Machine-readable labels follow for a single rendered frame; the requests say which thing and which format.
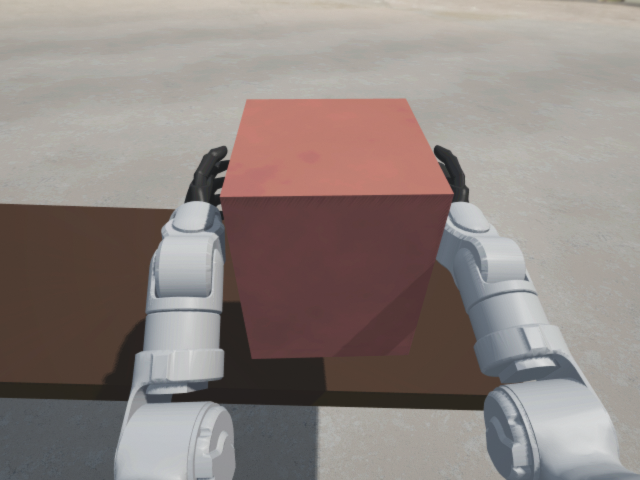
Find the left robot forearm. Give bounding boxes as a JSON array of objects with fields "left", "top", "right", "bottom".
[{"left": 114, "top": 201, "right": 226, "bottom": 480}]

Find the carton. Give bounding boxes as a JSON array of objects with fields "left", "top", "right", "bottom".
[{"left": 220, "top": 99, "right": 454, "bottom": 359}]

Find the table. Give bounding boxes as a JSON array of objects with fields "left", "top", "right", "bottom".
[{"left": 0, "top": 204, "right": 523, "bottom": 411}]

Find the robot left upper arm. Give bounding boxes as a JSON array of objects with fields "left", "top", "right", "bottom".
[{"left": 115, "top": 401, "right": 236, "bottom": 480}]

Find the right robot hand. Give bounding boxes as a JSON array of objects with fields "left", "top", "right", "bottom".
[{"left": 434, "top": 145, "right": 469, "bottom": 203}]

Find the right robot forearm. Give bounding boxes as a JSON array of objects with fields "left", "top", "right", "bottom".
[{"left": 436, "top": 202, "right": 620, "bottom": 458}]

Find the robot right upper arm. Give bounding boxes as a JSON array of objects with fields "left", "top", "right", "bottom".
[{"left": 484, "top": 378, "right": 640, "bottom": 480}]

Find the left robot hand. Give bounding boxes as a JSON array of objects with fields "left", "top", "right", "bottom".
[{"left": 184, "top": 146, "right": 230, "bottom": 220}]

